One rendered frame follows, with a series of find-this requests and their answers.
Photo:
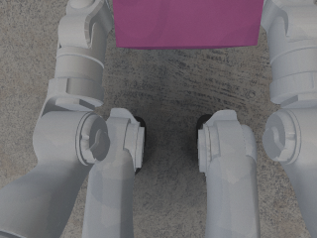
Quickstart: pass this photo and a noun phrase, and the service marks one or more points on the robot left forearm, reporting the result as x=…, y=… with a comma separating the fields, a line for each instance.
x=80, y=58

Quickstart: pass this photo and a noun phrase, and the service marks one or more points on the carton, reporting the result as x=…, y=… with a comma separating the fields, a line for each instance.
x=186, y=24

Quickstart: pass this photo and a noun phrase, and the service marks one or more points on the right robot upper arm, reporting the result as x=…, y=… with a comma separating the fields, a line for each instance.
x=290, y=137

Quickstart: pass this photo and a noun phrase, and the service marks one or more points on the robot left foot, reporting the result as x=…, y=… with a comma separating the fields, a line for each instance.
x=142, y=124

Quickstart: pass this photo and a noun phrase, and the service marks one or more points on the left robot thigh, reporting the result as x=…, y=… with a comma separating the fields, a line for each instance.
x=108, y=211

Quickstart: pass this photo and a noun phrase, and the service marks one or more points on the left robot upper arm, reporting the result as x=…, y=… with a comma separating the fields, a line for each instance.
x=39, y=203

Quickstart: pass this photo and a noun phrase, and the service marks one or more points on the robot right forearm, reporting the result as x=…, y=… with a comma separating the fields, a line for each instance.
x=291, y=31

